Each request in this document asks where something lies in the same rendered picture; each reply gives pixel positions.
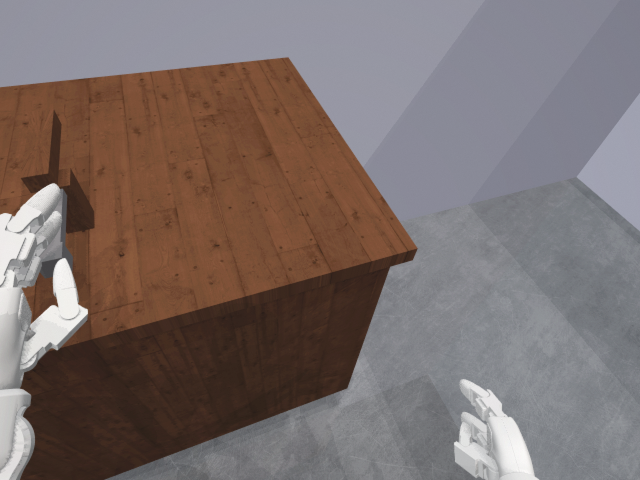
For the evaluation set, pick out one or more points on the robot right hand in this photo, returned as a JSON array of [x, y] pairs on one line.
[[500, 447]]

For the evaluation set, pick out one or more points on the tap lever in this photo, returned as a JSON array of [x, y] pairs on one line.
[[57, 249]]

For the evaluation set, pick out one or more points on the robot left forearm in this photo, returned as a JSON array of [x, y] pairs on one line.
[[17, 438]]

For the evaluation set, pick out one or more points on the robot left hand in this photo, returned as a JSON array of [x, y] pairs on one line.
[[23, 239]]

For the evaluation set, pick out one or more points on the counter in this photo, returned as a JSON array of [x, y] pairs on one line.
[[228, 245]]

